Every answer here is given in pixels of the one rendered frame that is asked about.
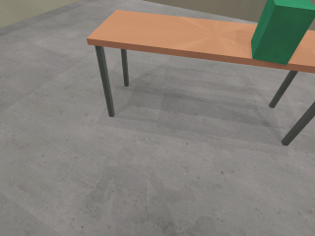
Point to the carton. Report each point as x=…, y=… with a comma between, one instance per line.
x=281, y=27

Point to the table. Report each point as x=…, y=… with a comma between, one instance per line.
x=214, y=40

